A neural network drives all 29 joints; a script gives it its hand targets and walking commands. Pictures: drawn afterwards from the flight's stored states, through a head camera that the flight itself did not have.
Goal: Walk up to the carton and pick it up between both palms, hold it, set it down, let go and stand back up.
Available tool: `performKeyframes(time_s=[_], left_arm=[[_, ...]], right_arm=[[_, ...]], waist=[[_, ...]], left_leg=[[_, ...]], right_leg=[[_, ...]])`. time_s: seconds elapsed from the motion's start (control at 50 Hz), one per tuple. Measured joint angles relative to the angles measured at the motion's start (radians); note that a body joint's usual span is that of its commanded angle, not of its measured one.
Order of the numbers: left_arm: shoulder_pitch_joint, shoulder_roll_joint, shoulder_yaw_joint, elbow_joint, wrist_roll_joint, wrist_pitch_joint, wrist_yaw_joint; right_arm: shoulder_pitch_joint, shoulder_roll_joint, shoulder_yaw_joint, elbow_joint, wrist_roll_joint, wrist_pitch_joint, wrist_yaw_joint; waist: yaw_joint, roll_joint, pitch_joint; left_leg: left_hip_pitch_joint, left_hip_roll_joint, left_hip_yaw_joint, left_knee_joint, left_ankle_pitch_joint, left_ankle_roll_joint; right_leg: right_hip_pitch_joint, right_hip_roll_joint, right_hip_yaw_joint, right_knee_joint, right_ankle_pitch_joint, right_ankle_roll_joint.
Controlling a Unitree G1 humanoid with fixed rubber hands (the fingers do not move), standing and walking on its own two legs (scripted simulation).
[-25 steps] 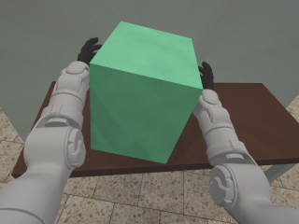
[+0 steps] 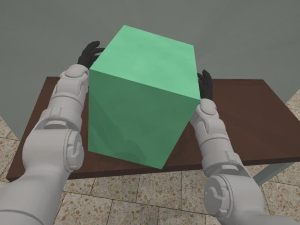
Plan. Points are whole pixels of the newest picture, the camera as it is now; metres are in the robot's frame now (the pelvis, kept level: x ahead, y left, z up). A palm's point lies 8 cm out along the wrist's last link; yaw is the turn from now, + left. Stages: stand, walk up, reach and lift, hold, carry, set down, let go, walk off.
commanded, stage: set down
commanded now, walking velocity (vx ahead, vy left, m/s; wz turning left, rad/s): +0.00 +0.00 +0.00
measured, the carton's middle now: (142, 96) +0.46 -0.02 +0.09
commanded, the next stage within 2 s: none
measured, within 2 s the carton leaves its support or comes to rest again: neither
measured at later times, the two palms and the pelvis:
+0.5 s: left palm (85, 69) +0.47 +0.13 +0.18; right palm (202, 102) +0.37 -0.17 +0.15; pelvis -0.01 +0.01 +0.00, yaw -1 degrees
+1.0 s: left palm (83, 74) +0.46 +0.14 +0.17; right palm (201, 104) +0.36 -0.17 +0.14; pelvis -0.02 +0.00 +0.00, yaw +0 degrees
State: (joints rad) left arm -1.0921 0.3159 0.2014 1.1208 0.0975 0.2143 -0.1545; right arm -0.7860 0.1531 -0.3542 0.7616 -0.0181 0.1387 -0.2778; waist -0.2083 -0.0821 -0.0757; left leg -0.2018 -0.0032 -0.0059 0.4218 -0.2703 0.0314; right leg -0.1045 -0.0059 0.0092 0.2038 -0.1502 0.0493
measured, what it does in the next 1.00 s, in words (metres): stands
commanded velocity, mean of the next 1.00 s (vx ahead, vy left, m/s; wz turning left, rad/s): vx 0.00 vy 0.00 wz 0.00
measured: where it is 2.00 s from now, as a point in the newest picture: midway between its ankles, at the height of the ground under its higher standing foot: outside the picture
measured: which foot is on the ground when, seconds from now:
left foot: down 0.00-1.00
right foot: down 0.00-1.00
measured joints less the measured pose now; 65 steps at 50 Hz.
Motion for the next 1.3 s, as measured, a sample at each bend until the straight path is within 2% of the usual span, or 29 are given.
performKeyframes(time_s=[0.52,0.94,1.3], left_arm=[[-0.066,0.003,0.089,0.085,0.076,-0.062,-0.021],[-0.058,-0.011,0.180,0.058,0.154,-0.076,-0.065],[-0.032,-0.025,0.219,0.023,0.204,-0.093,-0.082]], right_arm=[[-0.057,0.062,-0.173,0.024,-0.171,-0.088,0.045],[-0.064,0.102,-0.249,0.001,-0.264,-0.147,0.065],[-0.072,0.117,-0.299,0.015,-0.313,-0.199,0.083]], waist=[[0.014,0.007,0.049],[0.016,0.003,0.088],[0.020,-0.011,0.106]], left_leg=[[-0.001,-0.001,0.030,-0.013,0.021,0.007],[0.007,-0.004,0.029,-0.027,0.040,0.009],[0.001,-0.002,0.038,-0.009,0.032,0.014]], right_leg=[[-0.009,-0.011,-0.015,-0.009,0.026,0.005],[-0.004,-0.019,-0.038,-0.001,0.028,0.004],[-0.006,-0.022,-0.047,0.011,0.025,0.008]])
